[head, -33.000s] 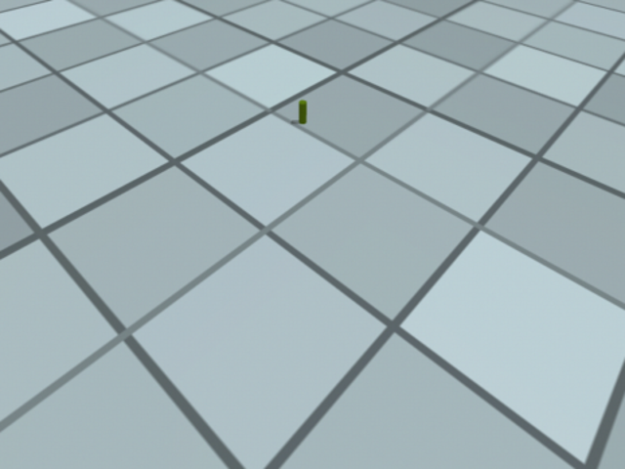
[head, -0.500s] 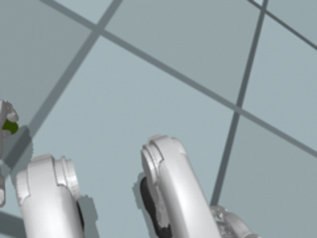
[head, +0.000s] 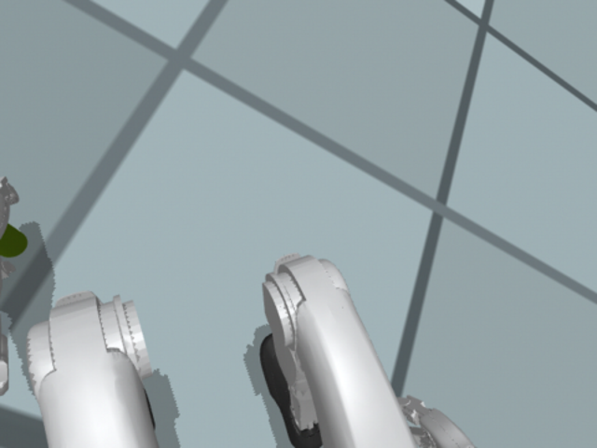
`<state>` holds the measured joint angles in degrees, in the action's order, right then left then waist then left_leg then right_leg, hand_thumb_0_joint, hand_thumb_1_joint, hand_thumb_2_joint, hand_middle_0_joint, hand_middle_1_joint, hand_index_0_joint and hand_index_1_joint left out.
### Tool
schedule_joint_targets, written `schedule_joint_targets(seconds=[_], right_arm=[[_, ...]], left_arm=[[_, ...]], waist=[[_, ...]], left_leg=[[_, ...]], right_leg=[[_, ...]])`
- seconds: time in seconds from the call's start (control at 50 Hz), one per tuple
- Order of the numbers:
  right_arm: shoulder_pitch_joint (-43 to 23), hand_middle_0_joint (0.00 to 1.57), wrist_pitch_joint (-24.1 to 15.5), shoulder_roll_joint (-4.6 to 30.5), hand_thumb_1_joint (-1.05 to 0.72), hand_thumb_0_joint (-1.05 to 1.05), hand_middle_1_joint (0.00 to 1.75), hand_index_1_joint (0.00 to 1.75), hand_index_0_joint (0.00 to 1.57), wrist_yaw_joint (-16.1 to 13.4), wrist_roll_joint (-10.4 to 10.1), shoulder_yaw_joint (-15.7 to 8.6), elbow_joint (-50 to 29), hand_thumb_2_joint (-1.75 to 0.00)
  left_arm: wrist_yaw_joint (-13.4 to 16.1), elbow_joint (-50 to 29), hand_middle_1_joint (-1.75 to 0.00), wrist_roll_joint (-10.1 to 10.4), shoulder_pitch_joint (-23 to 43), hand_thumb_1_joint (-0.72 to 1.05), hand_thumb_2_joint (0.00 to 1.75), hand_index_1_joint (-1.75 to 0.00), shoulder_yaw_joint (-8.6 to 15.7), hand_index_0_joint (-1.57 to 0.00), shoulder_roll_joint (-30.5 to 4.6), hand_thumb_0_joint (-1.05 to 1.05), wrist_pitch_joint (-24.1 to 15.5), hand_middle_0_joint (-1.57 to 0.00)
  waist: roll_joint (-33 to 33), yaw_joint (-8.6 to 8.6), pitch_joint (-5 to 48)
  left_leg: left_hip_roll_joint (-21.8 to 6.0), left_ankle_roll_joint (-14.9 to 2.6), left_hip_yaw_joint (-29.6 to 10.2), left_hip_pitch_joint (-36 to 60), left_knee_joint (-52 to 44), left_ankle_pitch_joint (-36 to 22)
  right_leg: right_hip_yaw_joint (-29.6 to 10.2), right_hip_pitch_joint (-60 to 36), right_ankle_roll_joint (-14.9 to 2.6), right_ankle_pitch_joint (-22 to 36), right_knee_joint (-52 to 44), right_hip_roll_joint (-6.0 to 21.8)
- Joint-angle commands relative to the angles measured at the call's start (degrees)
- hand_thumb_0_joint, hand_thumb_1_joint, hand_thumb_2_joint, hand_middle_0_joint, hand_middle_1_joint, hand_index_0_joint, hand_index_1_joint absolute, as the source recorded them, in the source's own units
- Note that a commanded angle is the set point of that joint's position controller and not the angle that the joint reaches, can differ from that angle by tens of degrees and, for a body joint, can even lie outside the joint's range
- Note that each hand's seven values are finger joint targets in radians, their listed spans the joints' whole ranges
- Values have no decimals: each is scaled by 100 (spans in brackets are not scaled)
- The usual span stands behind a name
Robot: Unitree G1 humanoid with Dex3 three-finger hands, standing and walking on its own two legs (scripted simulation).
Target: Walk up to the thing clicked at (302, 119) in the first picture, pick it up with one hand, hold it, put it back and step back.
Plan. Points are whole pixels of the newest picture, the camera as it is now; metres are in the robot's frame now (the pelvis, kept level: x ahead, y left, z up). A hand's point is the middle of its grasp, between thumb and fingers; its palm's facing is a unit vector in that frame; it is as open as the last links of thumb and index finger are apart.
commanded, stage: open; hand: left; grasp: from above
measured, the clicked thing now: out of the picture +0.42 +0.32 -0.24
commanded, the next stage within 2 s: withdraw in 0.20 s
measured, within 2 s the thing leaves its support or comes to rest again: neither
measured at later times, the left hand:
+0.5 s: hand out of the picture +0.41 +0.31 -0.20, palm faces -0.39 -0.14 -0.91, open 13.1 cm
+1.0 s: hand out of the picture +0.40 +0.32 -0.01, palm faces -0.47 -0.11 -0.88, open 14.0 cm
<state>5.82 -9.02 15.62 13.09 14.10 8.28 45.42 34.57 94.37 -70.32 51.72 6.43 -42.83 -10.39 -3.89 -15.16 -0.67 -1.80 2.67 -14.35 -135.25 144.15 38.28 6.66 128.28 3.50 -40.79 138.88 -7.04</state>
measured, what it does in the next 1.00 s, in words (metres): rises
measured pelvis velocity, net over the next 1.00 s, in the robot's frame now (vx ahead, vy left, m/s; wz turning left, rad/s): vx -0.01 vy -0.01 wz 0.10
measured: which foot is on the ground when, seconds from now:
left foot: down 0.00-1.00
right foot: down 0.00-1.00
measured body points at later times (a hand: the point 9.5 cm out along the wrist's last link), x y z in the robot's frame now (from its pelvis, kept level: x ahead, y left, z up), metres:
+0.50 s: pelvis +0.00 +0.00 +0.00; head +0.23 +0.10 +0.38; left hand +0.43 +0.32 -0.14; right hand +0.07 -0.26 -0.09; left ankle +0.07 +0.14 -0.27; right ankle +0.10 -0.12 -0.27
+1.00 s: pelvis -0.01 -0.01 +0.10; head +0.17 +0.06 +0.51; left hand +0.42 +0.33 +0.04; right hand +0.12 -0.27 -0.01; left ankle +0.07 +0.14 -0.27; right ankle +0.10 -0.12 -0.27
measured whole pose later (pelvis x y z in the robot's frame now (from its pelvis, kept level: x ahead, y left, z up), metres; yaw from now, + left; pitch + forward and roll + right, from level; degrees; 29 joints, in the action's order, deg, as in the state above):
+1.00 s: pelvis -0.01 -0.01 +0.10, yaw +6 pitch +33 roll -6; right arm 8.7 0.1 16.1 5.7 3.5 1.4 40.2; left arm 9.1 70.2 -62.4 49.9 -4.9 -35.0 -4.8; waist 0.5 -7.7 9.2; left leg -2.5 1.6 -8.0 -120.7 123.2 35.5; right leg 2.8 115.3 1.9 -39.1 121.3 -4.4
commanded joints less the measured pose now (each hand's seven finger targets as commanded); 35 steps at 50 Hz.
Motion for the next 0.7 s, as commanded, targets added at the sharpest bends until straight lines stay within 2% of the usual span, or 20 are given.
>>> schedule_joint_targets(seconds=[0.0, 0.02, 0.06, 0.08, 0.1, 0.12, 0.18, 0.22, 0.24, 0.26, 0.28, 0.32, 0.36, 0.42, 0.46, 0.48, 0.5, 0.56, 0.62, 0.68], right_arm=[[955, 20, -10, 1593, -89, 0, 30, 30, 20, -66, -23, -427, -73, -90], [871, 20, -21, 1573, -89, 0, 30, 30, 20, -53, -31, -440, -149, -90], [944, 20, -6, 1607, -89, 0, 30, 30, 20, -74, -7, -434, -113, -90], [900, 20, -31, 1592, -89, 0, 30, 30, 20, -60, -7, -433, -185, -90], [890, 20, -9, 1600, -89, 0, 30, 30, 20, -75, -10, -438, -121, -90], [798, 20, -7, 1561, -89, 0, 30, 30, 20, -72, -21, -412, -207, -90], [914, 20, -34, 1597, -89, 0, 30, 30, 20, -76, 3, -408, -118, -90], [878, 20, -64, 1584, -89, 0, 30, 30, 20, -61, 11, -418, -141, -90], [853, 20, -63, 1655, -89, 0, 30, 30, 20, -71, 0, -465, -151, -90], [917, 20, -82, 1621, -89, 0, 30, 30, 20, -51, 17, -422, -142, -90], [898, 20, -85, 1602, -89, 0, 30, 30, 20, -45, -2, -419, -133, -90], [903, 20, -113, 1597, -90, 0, 30, 30, 20, -29, 19, -427, -115, -90], [989, 20, -81, 1611, -90, 0, 30, 30, 20, -35, -2, -451, -82, -90], [933, 20, -18, 1529, -90, 0, 30, 30, 20, -36, -54, -530, -116, -90], [777, 20, 1, 1548, -91, 0, 30, 30, 20, -23, -136, -607, -179, -90], [872, 20, 55, 1599, -91, 0, 30, 30, 20, -47, -200, -682, -191, -90], [861, 20, 102, 1528, -91, 0, 30, 30, 20, -48, -286, -752, -199, -90], [908, 20, 281, 1476, -91, 0, 30, 30, 20, -73, -492, -979, -267, -90], [1090, 20, 463, 1397, -91, 0, 30, 30, 20, -167, -700, -1177, -198, -91], [1219, 20, 594, 1290, -91, 0, 30, 30, 20, -281, -792, -1279, -207, -91]], left_arm=[[162, -496, -79, 8, 1352, -20, 76, -78, 199, -35, -1247, 0, -39, -34], [137, -369, -82, -5, 1392, -20, 77, -81, 29, -35, -1080, 0, -49, -33], [170, -423, -86, -25, 1383, -20, 82, -85, 180, -33, -1236, 0, -62, -32], [145, -440, -85, -38, 1489, -20, 81, -84, 20, -33, -1087, 0, -69, -32], [165, -507, -86, -26, 1487, -23, 82, -85, 144, -32, -1240, 0, -81, -31], [152, -515, -87, -37, 1519, -24, 84, -86, -50, -31, -1080, 0, -94, -30], [183, -348, -90, -60, 1330, -24, 88, -89, 164, -29, -1227, 0, -91, -29], [156, -392, -93, -78, 1435, -24, 87, -91, 35, -29, -1102, 0, -94, -28], [155, -541, -94, -52, 1459, -25, 88, -92, 2, -28, -1084, 0, -91, -26], [147, -366, -94, -45, 1424, -25, 88, -92, -27, -27, -1053, 0, -72, -26], [152, -464, -97, -26, 1387, -26, 88, -94, 51, -27, -1128, 0, -73, -25], [138, -375, -92, -7, 1408, -39, 88, -90, -23, -17, -1066, 0, -64, -15], [132, -745, -97, 34, 1454, -45, 92, -95, 145, -14, -1320, 0, -78, -12], [80, -1602, -97, 11, 1445, -47, 93, -95, 159, -13, -1304, 0, -53, -11], [40, -1733, -98, 50, 1396, -50, 95, -97, 73, -10, -1159, 0, 19, -9], [51, -2276, -99, 69, 1437, -51, 96, -98, 333, -9, -1438, 0, 48, -8], [22, -2522, -98, 93, 1248, -51, 96, -98, 340, -10, -1369, 0, 125, -9], [-172, -3263, -98, 246, 1150, -53, 97, -98, 305, -9, -1162, 0, 393, -9], [-583, -3473, -96, 321, 1422, -54, 98, -97, -62, -9, -875, 0, 677, -10], [-1113, -3360, -96, 537, 1444, -53, 98, -97, -372, -9, -548, 0, 853, -10]], waist=[[1909, -39, 3364], [1884, -97, 3184], [1859, -89, 3257], [1936, -130, 3167], [1935, -66, 3373], [1945, -78, 3344], [1885, -83, 3119], [1953, -144, 3098], [2027, -81, 3289], [1996, -173, 3161], [1950, -89, 3248], [1929, -138, 3092], [2049, 0, 3563], [2629, 250, 4233], [2566, 239, 4036], [2724, 393, 4348], [2893, 539, 4624], [2883, 673, 4954], [2535, 592, 4950], [1904, 492, 4541]], left_leg=[[-33, -359, 819, 2545, -1340, -705], [-34, -356, 807, 2454, -1337, -555], [-25, -355, 796, 2519, -1370, -514], [-22, -352, 807, 2495, -1389, -475], [-38, -350, 783, 2557, -1384, -525], [-32, -356, 775, 2503, -1354, -501], [-26, -337, 791, 2471, -1417, -446], [-37, -320, 789, 2611, -1402, -506], [-40, -317, 783, 2705, -1408, -572], [-32, -326, 794, 2626, -1370, -600], [-37, -333, 787, 2629, -1410, -584], [-38, -334, 802, 2528, -1370, -496], [-35, -345, 822, 2672, -1358, -769], [-40, -280, 874, 3192, -1423, -1123], [-36, -282, 913, 3139, -1480, -927], [-25, -288, 946, 3228, -1581, -1000], [-21, -257, 983, 3460, -1672, -1099], [7, -278, 1101, 3641, -1961, -1115], [9, -344, 1133, 3708, -2236, -914], [37, -409, 1134, 3534, -2456, -686]], right_leg=[[616, -1746, -491, 1263, -1447, -61], [582, -1609, -520, 1079, -1430, -70], [627, -1634, -503, 1033, -1478, -66], [627, -1563, -512, 996, -1460, -55], [602, -1658, -514, 1041, -1448, -82], [566, -1604, -522, 995, -1454, -87], [662, -1501, -520, 960, -1447, -60], [714, -1444, -523, 1061, -1408, -49], [682, -1490, -526, 1107, -1438, -60], [693, -1510, -514, 1160, -1410, -42], [686, -1556, -502, 1146, -1425, -46], [676, -1491, -505, 1056, -1448, -46], [556, -1891, -489, 1295, -1480, -71], [545, -1982, -533, 1615, -1375, -38], [575, -1706, -550, 1459, -1421, -21], [538, -1851, -550, 1510, -1492, -10], [477, -1904, -584, 1583, -1467, 19], [371, -1996, -578, 1613, -1721, 77], [230, -2014, -584, 1418, -2122, 72], [117, -2176, -579, 1118, -2497, 74]])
